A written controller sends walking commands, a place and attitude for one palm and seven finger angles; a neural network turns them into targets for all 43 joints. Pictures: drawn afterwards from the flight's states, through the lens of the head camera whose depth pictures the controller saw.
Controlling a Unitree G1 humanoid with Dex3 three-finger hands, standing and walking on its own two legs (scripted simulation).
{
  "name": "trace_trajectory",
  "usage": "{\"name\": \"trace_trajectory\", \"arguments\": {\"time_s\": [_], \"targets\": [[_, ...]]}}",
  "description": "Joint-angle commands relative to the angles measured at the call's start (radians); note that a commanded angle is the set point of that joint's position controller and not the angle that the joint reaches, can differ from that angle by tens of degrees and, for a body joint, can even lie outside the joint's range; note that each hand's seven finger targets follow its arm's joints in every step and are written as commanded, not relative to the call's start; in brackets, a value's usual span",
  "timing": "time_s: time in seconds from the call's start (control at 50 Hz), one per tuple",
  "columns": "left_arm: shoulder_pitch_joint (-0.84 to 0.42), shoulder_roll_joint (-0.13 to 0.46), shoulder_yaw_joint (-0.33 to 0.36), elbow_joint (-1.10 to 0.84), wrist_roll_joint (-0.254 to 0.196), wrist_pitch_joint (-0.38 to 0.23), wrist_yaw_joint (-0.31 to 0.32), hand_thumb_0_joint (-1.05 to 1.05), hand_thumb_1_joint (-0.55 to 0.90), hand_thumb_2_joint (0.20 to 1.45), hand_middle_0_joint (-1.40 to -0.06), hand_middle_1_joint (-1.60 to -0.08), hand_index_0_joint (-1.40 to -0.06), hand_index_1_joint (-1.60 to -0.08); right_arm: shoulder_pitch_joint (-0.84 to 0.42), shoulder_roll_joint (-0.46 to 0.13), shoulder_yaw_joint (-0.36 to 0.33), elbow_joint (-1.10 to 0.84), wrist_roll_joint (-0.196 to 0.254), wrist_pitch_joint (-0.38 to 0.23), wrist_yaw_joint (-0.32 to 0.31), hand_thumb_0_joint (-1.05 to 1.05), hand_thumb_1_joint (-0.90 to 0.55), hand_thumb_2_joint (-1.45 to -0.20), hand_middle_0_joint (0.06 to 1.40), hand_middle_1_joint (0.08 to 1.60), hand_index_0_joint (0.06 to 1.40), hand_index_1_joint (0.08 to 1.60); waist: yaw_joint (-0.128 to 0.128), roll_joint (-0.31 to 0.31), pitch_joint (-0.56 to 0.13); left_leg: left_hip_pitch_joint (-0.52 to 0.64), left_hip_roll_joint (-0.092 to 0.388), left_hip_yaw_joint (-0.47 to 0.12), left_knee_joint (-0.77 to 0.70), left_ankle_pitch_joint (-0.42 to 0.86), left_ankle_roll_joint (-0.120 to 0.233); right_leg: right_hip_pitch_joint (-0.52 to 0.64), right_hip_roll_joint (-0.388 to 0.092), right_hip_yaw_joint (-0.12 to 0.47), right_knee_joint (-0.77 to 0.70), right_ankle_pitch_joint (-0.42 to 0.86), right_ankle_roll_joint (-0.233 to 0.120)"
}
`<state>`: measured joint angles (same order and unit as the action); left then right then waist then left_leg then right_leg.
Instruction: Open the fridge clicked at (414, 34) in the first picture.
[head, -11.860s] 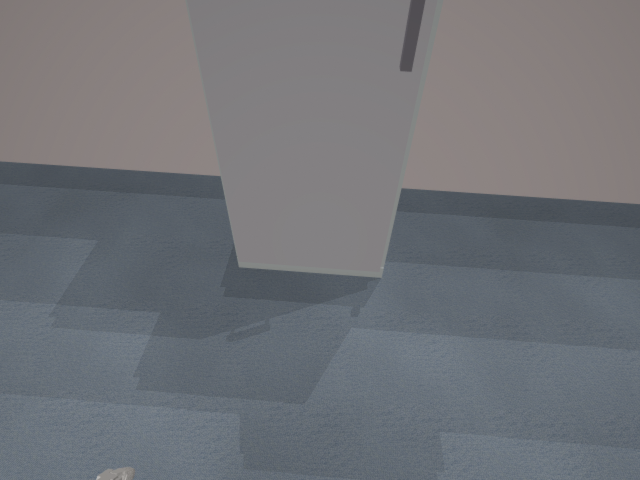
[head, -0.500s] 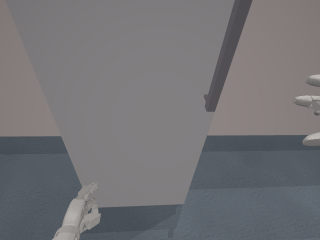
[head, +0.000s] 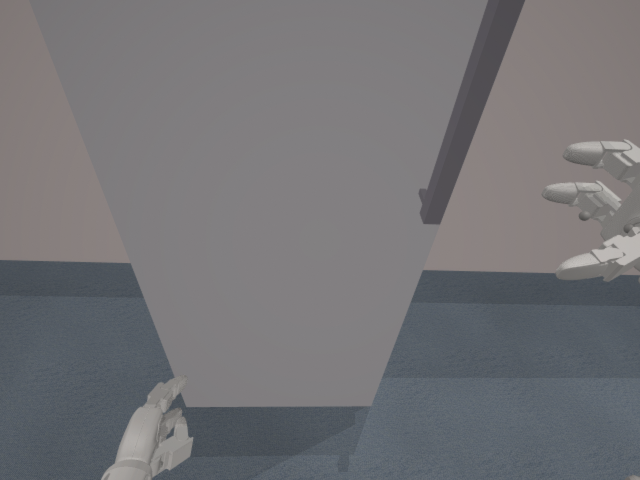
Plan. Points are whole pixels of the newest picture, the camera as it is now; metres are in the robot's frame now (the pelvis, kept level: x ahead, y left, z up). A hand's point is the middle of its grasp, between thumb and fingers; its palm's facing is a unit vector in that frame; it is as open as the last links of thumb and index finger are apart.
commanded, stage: move the hooked fingers beside the handle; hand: right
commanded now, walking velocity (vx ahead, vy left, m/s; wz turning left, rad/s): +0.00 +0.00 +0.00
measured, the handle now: (457, 114) +0.48 -0.15 +0.27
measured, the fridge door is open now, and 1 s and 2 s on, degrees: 0 0 0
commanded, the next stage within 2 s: none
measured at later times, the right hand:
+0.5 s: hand (546, 181) +0.39 -0.24 +0.24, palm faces +0.05 +1.00 -0.04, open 14.0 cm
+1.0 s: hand (516, 153) +0.43 -0.22 +0.25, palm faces +0.00 +1.00 -0.01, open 14.0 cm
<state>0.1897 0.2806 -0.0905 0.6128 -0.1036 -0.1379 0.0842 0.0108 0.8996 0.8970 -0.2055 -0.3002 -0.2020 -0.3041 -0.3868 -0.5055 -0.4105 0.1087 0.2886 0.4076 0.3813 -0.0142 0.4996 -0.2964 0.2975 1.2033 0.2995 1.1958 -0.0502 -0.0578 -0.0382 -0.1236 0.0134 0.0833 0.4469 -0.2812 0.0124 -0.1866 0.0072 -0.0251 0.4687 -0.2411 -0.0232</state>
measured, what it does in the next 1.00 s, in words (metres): stands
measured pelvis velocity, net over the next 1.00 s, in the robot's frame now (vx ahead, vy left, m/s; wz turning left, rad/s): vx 0.01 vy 0.00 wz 0.03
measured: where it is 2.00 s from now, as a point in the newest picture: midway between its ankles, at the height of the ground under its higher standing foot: outside the picture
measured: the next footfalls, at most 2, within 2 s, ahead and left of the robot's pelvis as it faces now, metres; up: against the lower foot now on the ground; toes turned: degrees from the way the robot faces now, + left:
none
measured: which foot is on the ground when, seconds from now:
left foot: down 0.00-1.00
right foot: down 0.00-1.00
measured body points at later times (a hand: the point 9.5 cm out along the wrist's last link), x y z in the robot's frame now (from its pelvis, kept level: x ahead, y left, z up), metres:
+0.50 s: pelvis +0.00 +0.01 +0.00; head -0.02 +0.02 +0.45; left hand +0.15 +0.26 -0.08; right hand +0.38 -0.30 +0.24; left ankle -0.02 +0.11 -0.74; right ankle +0.01 -0.10 -0.74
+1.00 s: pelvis +0.01 +0.00 +0.00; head +0.00 +0.01 +0.45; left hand +0.13 +0.26 -0.09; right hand +0.43 -0.27 +0.25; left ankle -0.02 +0.11 -0.74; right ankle +0.01 -0.10 -0.74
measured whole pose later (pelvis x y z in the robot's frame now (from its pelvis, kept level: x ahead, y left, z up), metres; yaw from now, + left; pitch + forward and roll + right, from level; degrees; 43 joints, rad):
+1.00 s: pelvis +0.01 +0.00 +0.00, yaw +2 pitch +1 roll +1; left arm 0.29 0.28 -0.06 0.65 -0.10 -0.11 0.08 0.01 0.90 0.90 -0.21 -0.30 -0.20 -0.30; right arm -0.77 -0.52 -0.35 0.65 0.20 0.24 0.32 -0.01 0.50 -0.30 0.30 1.20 0.30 1.20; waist 0.02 -0.03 -0.05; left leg -0.17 0.00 0.06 0.43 -0.27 0.01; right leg -0.23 -0.01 -0.05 0.46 -0.25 -0.02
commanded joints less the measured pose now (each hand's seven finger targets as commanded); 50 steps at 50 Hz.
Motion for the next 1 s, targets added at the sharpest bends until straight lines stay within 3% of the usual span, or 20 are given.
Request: {"name": "trace_trajectory", "arguments": {"time_s": [0.0,0.02,0.08,0.1,0.12,0.14,0.18,0.24,0.36,0.4,0.42,0.5,0.54,0.64,0.7,0.74,0.8,0.84,0.9,0.98], "targets": [[-0.166,0.104,0.045,-0.153,0.0,-0.065,0.022,0.0,0.9,0.9,-0.2,-0.3,-0.2,-0.3,-0.476,-0.308,-0.11,-0.136,0.021,-0.103,-0.021,0.0,0.5,-0.3,0.3,1.2,0.3,1.2,0.019,-0.028,-0.204,-0.075,-0.003,-0.033,-0.062,0.253,0.016,0.175,-0.005,0.074,-0.045,0.21,-0.012],[-0.155,0.11,0.048,-0.139,0.0,-0.058,0.022,0.0,0.9,0.9,-0.2,-0.3,-0.2,-0.3,-0.461,-0.32,-0.11,-0.08,0.014,-0.093,-0.025,0.0,0.5,-0.3,0.3,1.2,0.3,1.2,0.017,0.004,-0.176,-0.075,-0.001,-0.036,-0.074,0.239,0.015,0.15,-0.008,0.071,-0.046,0.197,-0.012],[-0.147,0.116,0.049,-0.13,-0.009,-0.048,0.027,0.0,0.9,0.9,-0.2,-0.3,-0.2,-0.3,-0.522,-0.297,-0.054,0.038,-0.013,-0.059,-0.033,0.0,0.5,-0.3,0.3,1.2,0.3,1.2,0.04,-0.013,-0.115,-0.117,0.003,-0.04,-0.086,0.181,0.011,0.112,-0.007,0.068,-0.057,0.14,-0.014],[-0.144,0.117,0.051,-0.131,-0.01,-0.049,0.029,0.0,0.9,0.9,-0.2,-0.3,-0.2,-0.3,-0.561,-0.285,-0.03,0.039,-0.02,-0.059,-0.031,0.0,0.5,-0.3,0.3,1.2,0.3,1.2,0.046,-0.045,-0.127,-0.12,0.005,-0.042,-0.084,0.183,0.013,0.124,-0.005,0.07,-0.055,0.141,-0.014],[-0.136,0.12,0.056,-0.136,-0.009,-0.048,0.026,0.0,0.9,0.9,-0.2,-0.3,-0.2,-0.3,-0.557,-0.29,-0.027,0.038,-0.023,-0.064,-0.029,0.0,0.5,-0.3,0.3,1.2,0.3,1.2,0.042,-0.01,-0.15,-0.096,0.006,-0.045,-0.083,0.208,0.014,0.128,-0.01,0.069,-0.047,0.166,-0.015],[-0.144,0.117,0.055,-0.146,-0.01,-0.049,0.025,0.0,0.9,0.9,-0.2,-0.3,-0.2,-0.3,-0.589,-0.295,-0.022,0.001,-0.029,-0.076,-0.024,0.0,0.5,-0.3,0.3,1.2,0.3,1.2,0.042,-0.052,-0.193,-0.082,0.008,-0.051,-0.079,0.236,0.016,0.151,-0.005,0.065,-0.043,0.186,-0.019],[-0.137,0.112,0.054,-0.155,-0.006,-0.051,0.026,0.0,0.9,0.9,-0.2,-0.3,-0.2,-0.3,-0.624,-0.298,-0.02,-0.011,-0.026,-0.107,-0.014,0.0,0.5,-0.3,0.3,1.2,0.3,1.2,0.046,-0.024,-0.245,-0.063,0.006,-0.048,-0.071,0.26,0.017,0.177,-0.004,0.069,-0.038,0.206,-0.021],[-0.119,0.118,0.055,-0.143,-0.004,-0.05,0.026,0.0,0.9,0.9,-0.2,-0.3,-0.2,-0.3,-0.637,-0.321,-0.049,0.052,-0.009,-0.152,-0.003,0.0,0.5,-0.3,0.3,1.2,0.3,1.2,0.046,0.03,-0.246,-0.048,0.003,-0.05,-0.072,0.277,0.014,0.159,-0.004,0.069,-0.037,0.204,-0.024],[-0.089,0.131,0.061,-0.124,-0.007,-0.041,0.027,0.0,0.9,0.9,-0.2,-0.3,-0.2,-0.3,-0.653,-0.34,-0.053,0.245,-0.033,-0.137,-0.025,0.0,0.5,-0.3,0.3,1.2,0.3,1.2,0.046,0.024,-0.169,-0.086,0.009,-0.061,-0.083,0.224,0.01,0.089,-0.006,0.055,-0.047,0.151,-0.022],[-0.078,0.13,0.064,-0.131,-0.007,-0.039,0.025,0.0,0.9,0.9,-0.2,-0.3,-0.2,-0.3,-0.676,-0.327,-0.03,0.248,-0.049,-0.14,-0.033,0.0,0.5,-0.3,0.3,1.2,0.3,1.2,0.049,-0.004,-0.181,-0.085,0.01,-0.058,-0.075,0.241,0.013,0.096,-0.007,0.056,-0.047,0.172,-0.022],[-0.064,0.134,0.07,-0.128,-0.006,-0.034,0.023,0.0,0.9,0.9,-0.2,-0.3,-0.2,-0.3,-0.669,-0.35,-0.041,0.26,-0.052,-0.147,-0.037,0.0,0.5,-0.3,0.3,1.2,0.3,1.2,0.05,0.038,-0.196,-0.067,0.011,-0.059,-0.076,0.257,0.011,0.09,-0.012,0.053,-0.04,0.186,-0.024],[-0.052,0.127,0.072,-0.146,0.0,-0.044,0.022,0.0,0.9,0.9,-0.2,-0.3,-0.2,-0.3,-0.799,-0.339,-0.02,0.14,-0.058,-0.214,-0.032,0.0,0.5,-0.3,0.3,1.2,0.3,1.2,0.061,-0.059,-0.318,-0.036,0.002,-0.059,-0.055,0.335,0.02,0.184,-0.008,0.056,-0.027,0.27,-0.026],[-0.037,0.133,0.074,-0.135,0.003,-0.044,0.02,0.0,0.9,0.9,-0.2,-0.3,-0.2,-0.3,-0.778,-0.363,-0.055,0.157,-0.044,-0.236,-0.026,0.0,0.5,-0.3,0.3,1.2,0.3,1.2,0.061,0.003,-0.326,-0.018,-0.004,-0.058,-0.055,0.37,0.017,0.177,-0.011,0.055,-0.024,0.289,-0.03],[-0.01,0.144,0.076,-0.105,-0.003,-0.034,0.022,0.0,0.9,0.9,-0.2,-0.3,-0.2,-0.3,-0.753,-0.326,-0.026,0.35,-0.049,-0.195,-0.024,0.0,0.5,-0.3,0.3,1.2,0.3,1.2,0.069,0.018,-0.188,-0.089,-0.003,-0.053,-0.071,0.294,0.014,0.098,-0.012,0.047,-0.041,0.209,-0.026],[0.008,0.148,0.084,-0.109,-0.002,-0.029,0.02,0.0,0.9,0.9,-0.2,-0.3,-0.2,-0.3,-0.761,-0.319,-0.002,0.367,-0.071,-0.18,-0.04,0.0,0.5,-0.3,0.3,1.2,0.3,1.2,0.071,-0.001,-0.208,-0.095,-0.001,-0.054,-0.064,0.297,0.017,0.104,-0.014,0.051,-0.038,0.228,-0.026],[0.006,0.146,0.088,-0.126,0.002,-0.023,0.014,0.0,0.9,0.9,-0.2,-0.3,-0.2,-0.3,-0.798,-0.349,-0.022,0.278,-0.074,-0.205,-0.047,0.0,0.5,-0.3,0.3,1.2,0.3,1.2,0.063,0.005,-0.293,-0.044,-0.003,-0.054,-0.048,0.375,0.018,0.139,-0.015,0.047,-0.025,0.302,-0.028],[0.011,0.137,0.088,-0.128,0.005,-0.027,0.014,0.0,0.9,0.9,-0.2,-0.3,-0.2,-0.3,-0.87,-0.297,0.015,0.217,-0.063,-0.247,-0.047,0.0,0.5,-0.3,0.3,1.2,0.3,1.2,0.08,-0.015,-0.345,-0.052,-0.009,-0.052,-0.044,0.394,0.019,0.204,-0.018,0.055,-0.015,0.346,-0.026],[0.022,0.14,0.087,-0.112,0.008,-0.025,0.016,0.0,0.9,0.9,-0.2,-0.3,-0.2,-0.3,-0.869,-0.312,-0.011,0.258,-0.052,-0.258,-0.051,0.0,0.5,-0.3,0.3,1.2,0.3,1.2,0.08,0.024,-0.316,-0.056,-0.014,-0.051,-0.05,0.392,0.019,0.187,-0.02,0.053,-0.018,0.335,-0.028],[0.028,0.14,0.085,-0.095,0.005,-0.023,0.02,0.0,0.9,0.9,-0.2,-0.3,-0.2,-0.3,-0.881,-0.276,0.019,0.344,-0.062,-0.238,-0.061,0.0,0.5,-0.3,0.3,1.2,0.3,1.2,0.084,-0.014,-0.255,-0.094,-0.011,-0.049,-0.058,0.331,0.021,0.157,-0.018,0.053,-0.033,0.276,-0.023],[0.033,0.142,0.089,-0.11,0.006,-0.003,0.01,0.0,0.9,0.9,-0.2,-0.3,-0.2,-0.3,-0.79,-0.32,-0.016,0.364,-0.091,-0.207,-0.083,0.0,0.5,-0.3,0.3,1.2,0.3,1.2,0.058,-0.017,-0.274,-0.053,-0.006,-0.052,-0.047,0.388,0.024,0.137,-0.019,0.044,-0.03,0.33,-0.021]]}}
